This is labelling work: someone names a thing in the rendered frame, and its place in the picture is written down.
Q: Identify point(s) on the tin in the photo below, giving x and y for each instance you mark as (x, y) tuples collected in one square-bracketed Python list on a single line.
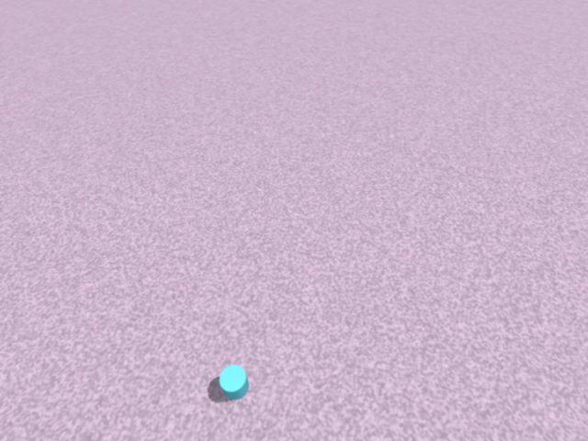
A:
[(234, 382)]

